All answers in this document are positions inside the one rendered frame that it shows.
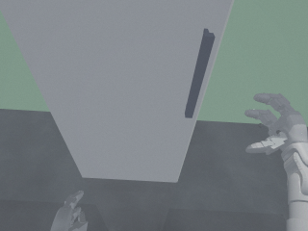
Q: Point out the fridge door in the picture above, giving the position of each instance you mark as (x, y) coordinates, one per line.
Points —
(116, 77)

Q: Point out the robot right forearm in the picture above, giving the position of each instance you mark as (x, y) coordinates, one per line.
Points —
(295, 158)

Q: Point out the handle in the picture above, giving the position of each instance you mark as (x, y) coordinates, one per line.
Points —
(199, 71)

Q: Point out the left robot hand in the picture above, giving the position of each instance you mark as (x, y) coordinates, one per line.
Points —
(64, 219)

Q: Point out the right robot hand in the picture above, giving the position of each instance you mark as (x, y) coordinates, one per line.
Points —
(291, 124)

